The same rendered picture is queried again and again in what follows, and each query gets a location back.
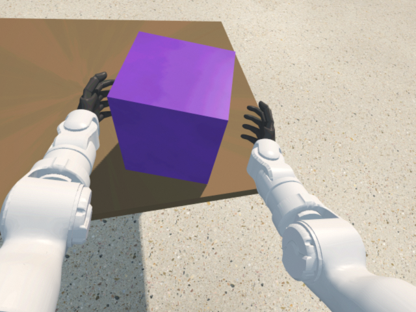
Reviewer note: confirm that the right robot upper arm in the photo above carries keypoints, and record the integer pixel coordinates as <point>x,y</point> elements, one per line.
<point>328,255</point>

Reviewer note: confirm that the left robot hand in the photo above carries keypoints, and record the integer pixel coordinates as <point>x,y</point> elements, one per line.
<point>92,95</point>

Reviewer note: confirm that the robot left forearm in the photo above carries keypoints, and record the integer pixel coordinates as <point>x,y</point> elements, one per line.
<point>70,157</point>

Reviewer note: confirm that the robot right forearm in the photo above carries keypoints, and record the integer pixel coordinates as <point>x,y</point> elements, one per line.
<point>280,189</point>

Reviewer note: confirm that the table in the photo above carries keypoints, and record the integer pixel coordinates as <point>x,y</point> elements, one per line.
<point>45,64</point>

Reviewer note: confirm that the left robot upper arm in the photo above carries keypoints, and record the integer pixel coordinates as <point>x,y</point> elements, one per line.
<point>45,217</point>

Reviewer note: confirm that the right robot hand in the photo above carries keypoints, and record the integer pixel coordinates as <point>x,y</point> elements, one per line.
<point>266,128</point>

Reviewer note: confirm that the carton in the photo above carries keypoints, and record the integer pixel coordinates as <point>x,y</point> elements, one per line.
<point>170,106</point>

